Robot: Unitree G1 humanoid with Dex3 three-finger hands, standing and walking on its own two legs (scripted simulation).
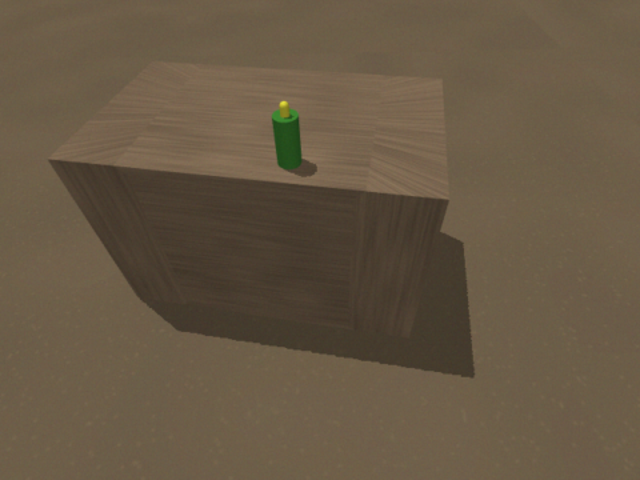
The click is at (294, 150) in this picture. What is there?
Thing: necked bottle
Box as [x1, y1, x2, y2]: [272, 101, 301, 169]
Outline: 282,101 279,105 280,108 272,114 272,122 278,164 283,168 289,169 298,166 301,162 298,115 296,111 288,108 287,102
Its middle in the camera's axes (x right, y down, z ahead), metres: -0.08 -0.24 +0.94
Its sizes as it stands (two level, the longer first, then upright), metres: 0.062 0.062 0.167
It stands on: a support 0.65 m high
